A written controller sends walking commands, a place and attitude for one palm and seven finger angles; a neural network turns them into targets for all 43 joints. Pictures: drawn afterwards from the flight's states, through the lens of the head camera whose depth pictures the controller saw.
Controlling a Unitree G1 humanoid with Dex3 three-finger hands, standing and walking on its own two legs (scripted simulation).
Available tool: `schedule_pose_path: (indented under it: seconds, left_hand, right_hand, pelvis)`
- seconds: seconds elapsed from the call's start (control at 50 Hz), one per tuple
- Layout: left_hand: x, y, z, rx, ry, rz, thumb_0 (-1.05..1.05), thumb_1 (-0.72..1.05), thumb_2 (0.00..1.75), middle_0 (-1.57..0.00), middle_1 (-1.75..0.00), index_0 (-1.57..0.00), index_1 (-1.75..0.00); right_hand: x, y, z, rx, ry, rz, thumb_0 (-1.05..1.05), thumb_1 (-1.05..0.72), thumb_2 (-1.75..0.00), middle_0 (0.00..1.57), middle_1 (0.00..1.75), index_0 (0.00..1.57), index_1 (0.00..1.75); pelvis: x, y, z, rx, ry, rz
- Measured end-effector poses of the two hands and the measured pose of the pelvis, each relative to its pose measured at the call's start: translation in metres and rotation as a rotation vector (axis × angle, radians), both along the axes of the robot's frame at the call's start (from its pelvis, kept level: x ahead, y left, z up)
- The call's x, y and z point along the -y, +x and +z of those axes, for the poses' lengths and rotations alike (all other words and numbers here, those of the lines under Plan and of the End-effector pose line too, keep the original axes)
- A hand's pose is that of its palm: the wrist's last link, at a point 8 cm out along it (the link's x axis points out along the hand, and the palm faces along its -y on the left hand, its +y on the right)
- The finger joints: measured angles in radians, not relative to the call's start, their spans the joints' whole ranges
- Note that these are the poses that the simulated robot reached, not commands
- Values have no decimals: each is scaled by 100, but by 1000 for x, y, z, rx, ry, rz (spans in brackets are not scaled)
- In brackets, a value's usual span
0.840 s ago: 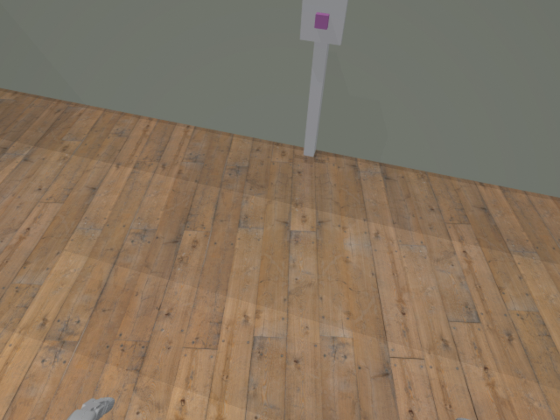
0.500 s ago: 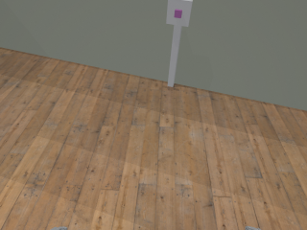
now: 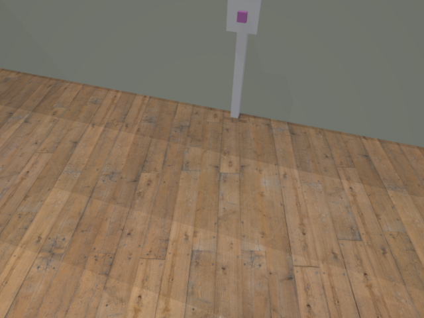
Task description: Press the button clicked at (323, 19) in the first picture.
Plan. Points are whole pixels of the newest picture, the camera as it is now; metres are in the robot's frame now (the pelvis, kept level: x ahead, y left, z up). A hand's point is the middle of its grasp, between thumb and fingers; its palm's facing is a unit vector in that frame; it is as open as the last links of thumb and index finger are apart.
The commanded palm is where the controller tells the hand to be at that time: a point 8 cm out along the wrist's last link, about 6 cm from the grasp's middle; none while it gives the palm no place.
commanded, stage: stand and wait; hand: left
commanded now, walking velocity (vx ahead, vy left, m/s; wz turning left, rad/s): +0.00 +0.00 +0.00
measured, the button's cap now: (242, 16) +1.59 -0.07 -0.04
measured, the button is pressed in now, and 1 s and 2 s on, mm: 0 0 0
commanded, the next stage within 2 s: look at it before walking up in 0.02 s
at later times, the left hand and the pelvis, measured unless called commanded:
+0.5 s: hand out of the picture +0.08 +0.24 -0.16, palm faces -0.03 -0.94 -0.34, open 7.4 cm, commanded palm none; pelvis +0.00 -0.01 +0.00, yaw +0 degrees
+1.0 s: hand out of the picture +0.05 +0.22 -0.17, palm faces -0.03 -0.96 -0.27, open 7.4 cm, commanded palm none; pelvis +0.02 +0.00 +0.00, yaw -1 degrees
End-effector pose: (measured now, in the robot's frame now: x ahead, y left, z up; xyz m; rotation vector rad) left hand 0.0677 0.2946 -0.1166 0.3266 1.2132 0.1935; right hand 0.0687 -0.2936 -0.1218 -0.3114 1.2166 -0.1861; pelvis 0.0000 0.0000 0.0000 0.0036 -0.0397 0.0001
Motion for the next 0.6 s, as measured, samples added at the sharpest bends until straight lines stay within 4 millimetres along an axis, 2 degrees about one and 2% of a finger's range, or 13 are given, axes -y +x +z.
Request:
schedule_pose_path:
  seconds: [0.3, 0.6]
  left_hand:
    - [10, 6, -1, 16, -12, -5, 1, 90, 90, -20, -30, -20, -30]
    - [9, 1, -2, -1, -12, 3, 1, 90, 90, -20, -30, -20, -30]
  right_hand:
    - [6, 2, 2, 5, -3, 0, 0, -91, -90, 20, 30, 20, 30]
    - [7, 7, 4, 10, -8, 5, 0, -91, -90, 20, 30, 20, 30]
  pelvis:
    - [6, 0, 1, -1, -1, 1]
    - [7, 2, 2, -1, -3, 0]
